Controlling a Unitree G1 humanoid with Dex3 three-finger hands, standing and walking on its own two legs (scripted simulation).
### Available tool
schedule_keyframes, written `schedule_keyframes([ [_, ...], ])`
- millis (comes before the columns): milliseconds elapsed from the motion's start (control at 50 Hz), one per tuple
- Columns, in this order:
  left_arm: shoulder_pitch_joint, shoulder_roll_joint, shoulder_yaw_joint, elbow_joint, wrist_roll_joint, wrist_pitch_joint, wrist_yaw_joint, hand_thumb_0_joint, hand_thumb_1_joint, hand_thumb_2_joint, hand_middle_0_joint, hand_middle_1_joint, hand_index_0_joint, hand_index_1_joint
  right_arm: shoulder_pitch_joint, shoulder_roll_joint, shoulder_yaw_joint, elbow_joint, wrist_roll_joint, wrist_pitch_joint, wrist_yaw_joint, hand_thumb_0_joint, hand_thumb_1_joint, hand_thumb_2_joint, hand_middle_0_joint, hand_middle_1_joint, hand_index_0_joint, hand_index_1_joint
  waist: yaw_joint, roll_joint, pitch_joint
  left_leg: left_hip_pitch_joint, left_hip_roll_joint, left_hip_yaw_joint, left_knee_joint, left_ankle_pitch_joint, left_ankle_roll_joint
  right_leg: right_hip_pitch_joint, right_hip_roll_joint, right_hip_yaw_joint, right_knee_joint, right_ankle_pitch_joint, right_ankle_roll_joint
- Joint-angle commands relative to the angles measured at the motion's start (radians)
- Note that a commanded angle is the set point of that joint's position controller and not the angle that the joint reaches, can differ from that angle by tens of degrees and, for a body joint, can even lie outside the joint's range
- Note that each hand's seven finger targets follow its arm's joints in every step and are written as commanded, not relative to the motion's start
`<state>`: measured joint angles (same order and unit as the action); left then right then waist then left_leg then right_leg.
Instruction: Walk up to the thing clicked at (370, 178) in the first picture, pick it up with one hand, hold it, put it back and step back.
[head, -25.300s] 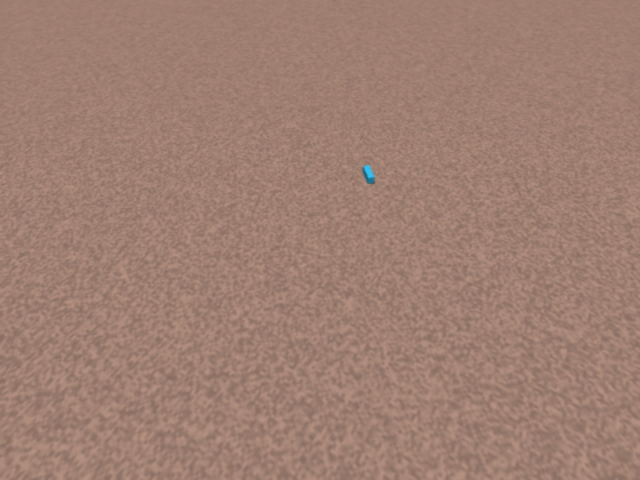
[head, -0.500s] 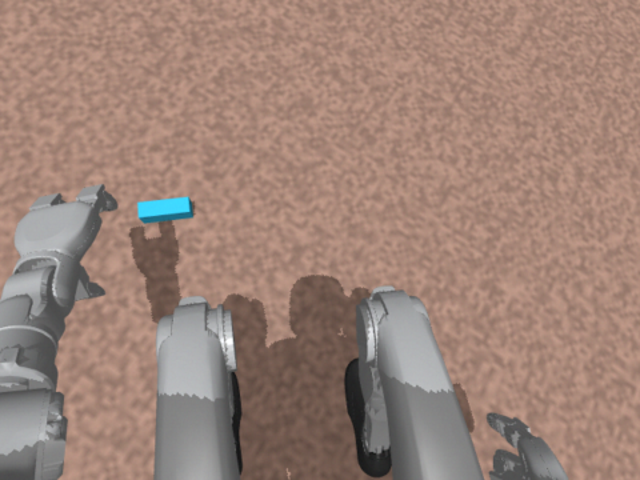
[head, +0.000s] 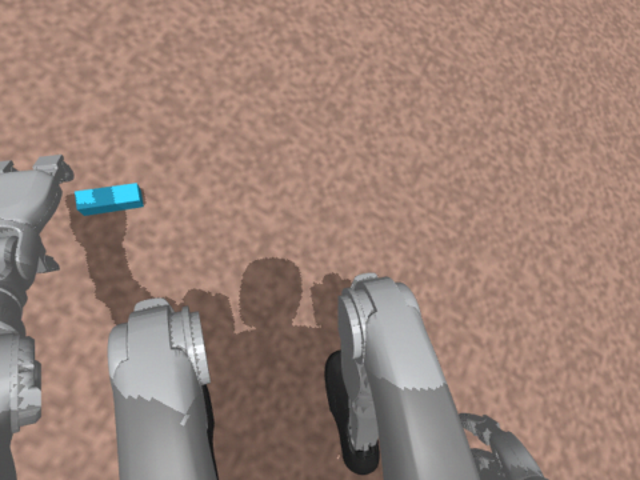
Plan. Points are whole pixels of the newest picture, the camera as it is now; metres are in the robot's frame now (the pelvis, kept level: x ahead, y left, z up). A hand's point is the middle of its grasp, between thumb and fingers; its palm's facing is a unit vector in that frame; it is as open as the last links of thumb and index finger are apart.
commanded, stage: rise first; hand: left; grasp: from above
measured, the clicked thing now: (110, 199) +0.52 +0.28 -0.33
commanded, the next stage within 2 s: none
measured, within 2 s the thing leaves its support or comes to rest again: neither
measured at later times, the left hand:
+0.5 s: hand (57, 215) +0.45 +0.31 -0.20, palm faces -0.46 -0.11 -0.88, open 13.0 cm
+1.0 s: hand (61, 210) +0.47 +0.31 -0.21, palm faces -0.45 -0.10 -0.89, open 13.3 cm
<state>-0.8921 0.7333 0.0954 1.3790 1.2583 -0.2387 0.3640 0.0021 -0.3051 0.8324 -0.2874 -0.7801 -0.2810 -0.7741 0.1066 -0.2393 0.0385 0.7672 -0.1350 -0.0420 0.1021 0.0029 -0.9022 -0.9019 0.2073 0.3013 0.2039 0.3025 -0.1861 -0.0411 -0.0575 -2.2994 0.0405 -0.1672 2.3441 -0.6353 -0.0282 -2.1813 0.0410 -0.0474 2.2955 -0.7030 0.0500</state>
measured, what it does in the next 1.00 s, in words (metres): stands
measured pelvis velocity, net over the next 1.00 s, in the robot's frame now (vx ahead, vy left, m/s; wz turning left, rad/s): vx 0.01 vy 0.00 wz -0.05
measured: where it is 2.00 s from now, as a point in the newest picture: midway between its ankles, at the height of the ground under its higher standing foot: (278, 445)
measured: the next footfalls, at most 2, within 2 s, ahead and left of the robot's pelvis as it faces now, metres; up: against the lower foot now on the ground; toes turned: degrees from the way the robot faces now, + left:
none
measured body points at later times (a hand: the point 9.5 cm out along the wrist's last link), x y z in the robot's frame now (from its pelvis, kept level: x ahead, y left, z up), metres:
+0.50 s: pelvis +0.01 +0.00 -0.02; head +0.26 +0.07 +0.35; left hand +0.47 +0.31 -0.15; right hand +0.07 -0.27 -0.12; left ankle +0.09 +0.14 -0.31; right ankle +0.10 -0.13 -0.31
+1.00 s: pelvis +0.01 +0.00 -0.03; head +0.26 +0.08 +0.33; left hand +0.49 +0.32 -0.16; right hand +0.06 -0.27 -0.13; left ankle +0.09 +0.14 -0.31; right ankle +0.10 -0.13 -0.31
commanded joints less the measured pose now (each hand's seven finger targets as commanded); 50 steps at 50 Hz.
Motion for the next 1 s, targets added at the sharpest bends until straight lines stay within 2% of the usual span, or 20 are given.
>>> schedule_keyframes([
  [0, -0.314, 0.263, 0.041, -0.131, -0.003, 0.015, 0.063, 0.000, -0.312, 0.817, -0.278, -0.780, -0.278, -0.779, 0.198, -0.252, -0.077, -0.013, -0.002, -0.006, -0.003, 0.000, -0.900, -0.901, 0.200, 0.300, 0.200, 0.300, 0.004, 0.335, -0.680, 0.598, -0.010, 0.124, -0.216, 0.134, 0.040, 0.235, 0.023, -0.115, -0.225, 0.209, -0.087],
  [120, -0.321, 0.275, 0.052, -0.125, -0.021, 0.034, 0.067, 0.000, -0.331, 0.831, -0.248, -0.809, -0.252, -0.804, 0.199, -0.256, -0.069, -0.017, -0.009, -0.005, 0.002, 0.000, -0.896, -0.899, 0.200, 0.300, 0.200, 0.299, -0.011, 0.324, -0.661, 0.563, -0.005, 0.123, -0.192, 0.130, 0.046, 0.239, 0.025, -0.116, -0.222, 0.217, -0.081],
  [140, -0.336, 0.276, 0.049, -0.145, -0.024, 0.033, 0.066, 0.000, -0.341, 0.841, -0.247, -0.805, -0.247, -0.803, 0.198, -0.258, -0.070, -0.016, -0.007, -0.004, 0.002, 0.000, -0.897, -0.899, 0.200, 0.300, 0.200, 0.300, -0.006, 0.340, -0.682, 0.574, -0.005, 0.120, -0.195, 0.133, 0.043, 0.237, 0.023, -0.116, -0.211, 0.218, -0.084],
  [260, -0.303, 0.289, 0.054, -0.098, -0.035, 0.042, 0.049, 0.000, -0.333, 0.833, -0.252, -0.811, -0.255, -0.807, 0.208, -0.262, -0.055, -0.022, -0.013, -0.002, 0.010, 0.000, -0.897, -0.899, 0.200, 0.300, 0.200, 0.300, -0.021, 0.300, -0.649, 0.522, -0.003, 0.119, -0.163, 0.155, 0.051, 0.273, 0.027, -0.118, -0.208, 0.248, -0.075],
  [320, -0.309, 0.311, 0.064, -0.107, -0.046, 0.039, 0.045, 0.000, -0.334, 0.835, -0.248, -0.815, -0.252, -0.810, 0.210, -0.266, -0.050, -0.022, -0.012, 0.000, 0.011, 0.000, -0.897, -0.899, 0.200, 0.300, 0.200, 0.300, -0.013, 0.306, -0.672, 0.532, -0.001, 0.117, -0.148, 0.179, 0.050, 0.284, 0.031, -0.117, -0.198, 0.272, -0.074],
  [400, -0.310, 0.326, 0.062, -0.084, -0.044, 0.028, 0.038, 0.000, -0.327, 0.824, -0.248, -0.825, -0.256, -0.816, 0.209, -0.271, -0.040, -0.027, -0.018, 0.003, 0.014, 0.000, -0.897, -0.899, 0.200, 0.300, 0.200, 0.300, -0.026, 0.292, -0.635, 0.473, -0.002, 0.117, -0.135, 0.143, 0.053, 0.284, 0.034, -0.119, -0.198, 0.245, -0.071],
  [420, -0.316, 0.342, 0.077, -0.098, -0.043, 0.022, 0.041, 0.000, -0.332, 0.831, -0.246, -0.822, -0.252, -0.814, 0.210, -0.274, -0.035, -0.030, -0.023, 0.004, 0.015, 0.000, -0.895, -0.899, 0.200, 0.299, 0.200, 0.299, -0.028, 0.289, -0.646, 0.471, -0.003, 0.114, -0.132, 0.139, 0.053, 0.295, 0.035, -0.121, -0.199, 0.241, -0.070],
  [460, -0.316, 0.331, 0.064, -0.098, -0.040, 0.015, 0.043, 0.000, -0.343, 0.838, -0.236, -0.839, -0.244, -0.830, 0.207, -0.269, -0.028, -0.032, -0.027, 0.006, 0.017, 0.000, -0.896, -0.899, 0.200, 0.299, 0.200, 0.299, -0.030, 0.293, -0.647, 0.461, -0.002, 0.115, -0.127, 0.137, 0.053, 0.307, 0.038, -0.120, -0.198, 0.243, -0.069],
  [480, -0.334, 0.349, 0.075, -0.112, -0.035, 0.011, 0.046, 0.000, -0.352, 0.848, -0.237, -0.829, -0.240, -0.824, 0.212, -0.274, -0.025, -0.030, -0.028, 0.006, 0.017, 0.000, -0.896, -0.899, 0.200, 0.299, 0.200, 0.299, -0.034, 0.303, -0.658, 0.474, -0.004, 0.113, -0.126, 0.147, 0.052, 0.306, 0.037, -0.124, -0.188, 0.250, -0.069],
  [520, -0.328, 0.351, 0.074, -0.107, -0.034, 0.007, 0.051, 0.000, -0.369, 0.860, -0.217, -0.852, -0.223, -0.845, 0.207, -0.279, -0.023, -0.028, -0.027, 0.007, 0.016, 0.000, -0.895, -0.898, 0.200, 0.299, 0.200, 0.299, -0.028, 0.332, -0.649, 0.493, -0.004, 0.108, -0.131, 0.144, 0.046, 0.277, 0.039, -0.131, -0.176, 0.243, -0.075],
  [580, -0.300, 0.329, 0.064, -0.054, -0.025, 0.009, 0.061, 0.000, -0.377, 0.866, -0.205, -0.870, -0.213, -0.861, 0.203, -0.281, -0.018, -0.033, -0.034, 0.008, 0.018, 0.000, -0.894, -0.898, 0.200, 0.299, 0.200, 0.299, -0.039, 0.322, -0.611, 0.473, -0.006, 0.105, -0.133, 0.117, 0.047, 0.258, 0.042, -0.139, -0.175, 0.221, -0.077],
  [640, -0.347, 0.366, 0.067, -0.073, -0.019, 0.010, 0.068, 0.000, -0.382, 0.870, -0.210, -0.861, -0.214, -0.856, 0.200, -0.286, -0.012, -0.032, -0.034, 0.007, 0.018, 0.000, -0.896, -0.899, 0.200, 0.299, 0.200, 0.299, -0.043, 0.333, -0.619, 0.457, -0.005, 0.106, -0.125, 0.114, 0.049, 0.258, 0.043, -0.134, -0.178, 0.222, -0.075],
  [720, -0.335, 0.340, 0.062, -0.068, -0.025, 0.022, 0.080, 0.000, -0.381, 0.867, -0.201, -0.873, -0.208, -0.865, 0.205, -0.290, -0.012, -0.030, -0.040, -0.001, 0.019, 0.000, -0.895, -0.898, 0.200, 0.300, 0.200, 0.300, -0.053, 0.359, -0.618, 0.500, -0.004, 0.100, -0.123, 0.137, 0.043, 0.240, 0.039, -0.144, -0.160, 0.243, -0.077],
  [740, -0.340, 0.336, 0.055, -0.067, -0.027, 0.024, 0.081, 0.000, -0.441, 0.929, -0.217, -0.822, -0.191, -0.849, 0.202, -0.291, -0.014, -0.029, -0.037, -0.002, 0.020, 0.000, -0.899, -0.899, 0.200, 0.300, 0.200, 0.300, -0.048, 0.365, -0.622, 0.510, -0.003, 0.098, -0.124, 0.140, 0.041, 0.232, 0.041, -0.144, -0.157, 0.245, -0.079],
  [780, -0.367, 0.360, 0.068, -0.074, -0.023, 0.028, 0.084, 0.000, -0.380, 0.872, -0.218, -0.834, -0.215, -0.836, 0.202, -0.297, -0.016, -0.029, -0.037, -0.002, 0.018, 0.000, -0.894, -0.898, 0.200, 0.299, 0.200, 0.299, -0.052, 0.365, -0.635, 0.511, -0.002, 0.096, -0.121, 0.138, 0.042, 0.228, 0.040, -0.148, -0.157, 0.243, -0.077],
  [840, -0.362, 0.348, 0.047, -0.041, -0.027, 0.032, 0.078, 0.000, -0.374, 0.864, -0.222, -0.844, -0.221, -0.844, 0.203, -0.294, -0.008, -0.028, -0.038, -0.005, 0.019, 0.000, -0.896, -0.899, 0.200, 0.300, 0.200, 0.300, -0.068, 0.341, -0.600, 0.468, -0.003, 0.097, -0.110, 0.124, 0.048, 0.233, 0.041, -0.143, -0.165, 0.240, -0.073],
  [880, -0.362, 0.365, 0.056, -0.041, -0.031, 0.031, 0.077, 0.000, -0.374, 0.865, -0.221, -0.839, -0.219, -0.840, 0.203, -0.296, -0.003, -0.032, -0.039, -0.006, 0.019, 0.000, -0.895, -0.898, 0.200, 0.300, 0.200, 0.300, -0.061, 0.338, -0.587, 0.455, -0.004, 0.097, -0.113, 0.114, 0.048, 0.234, 0.040, -0.144, -0.166, 0.228, -0.074],
  [920, -0.358, 0.362, 0.049, -0.040, -0.028, 0.031, 0.071, 0.000, -0.368, 0.860, -0.231, -0.843, -0.229, -0.844, 0.203, -0.294, 0.001, -0.035, -0.042, -0.008, 0.020, 0.000, -0.896, -0.899, 0.200, 0.300, 0.200, 0.300, -0.068, 0.344, -0.589, 0.458, -0.003, 0.095, -0.111, 0.113, 0.047, 0.247, 0.042, -0.144, -0.168, 0.229, -0.073],
  [940, -0.362, 0.374, 0.063, -0.054, -0.030, 0.030, 0.073, 0.000, -0.371, 0.864, -0.235, -0.828, -0.229, -0.833, 0.206, -0.297, 0.004, -0.036, -0.043, -0.007, 0.021, 0.000, -0.895, -0.899, 0.200, 0.300, 0.200, 0.300, -0.064, 0.351, -0.600, 0.463, -0.005, 0.095, -0.113, 0.121, 0.047, 0.255, 0.040, -0.147, -0.163, 0.235, -0.073],
  [980, -0.350, 0.365, 0.047, -0.033, -0.029, 0.033, 0.067, 0.000, -0.370, 0.864, -0.232, -0.836, -0.228, -0.839, 0.195, -0.296, 0.002, -0.037, -0.039, -0.006, 0.021, 0.000, -0.896, -0.899, 0.200, 0.300, 0.200, 0.300, -0.062, 0.348, -0.606, 0.478, -0.003, 0.091, -0.110, 0.122, 0.045, 0.242, 0.044, -0.147, -0.160, 0.234, -0.075],
])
